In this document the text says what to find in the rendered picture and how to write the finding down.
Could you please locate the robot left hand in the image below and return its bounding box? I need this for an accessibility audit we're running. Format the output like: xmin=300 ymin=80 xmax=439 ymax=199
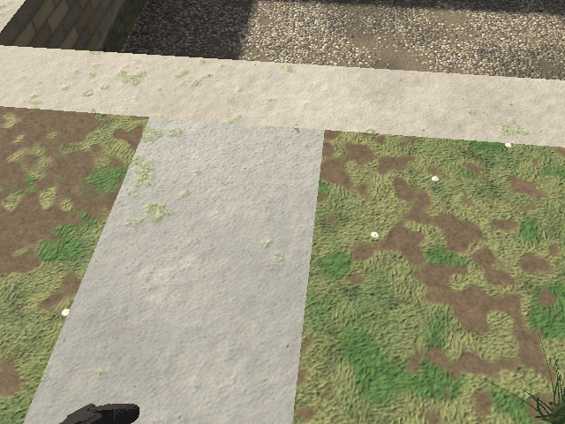
xmin=59 ymin=404 xmax=139 ymax=424

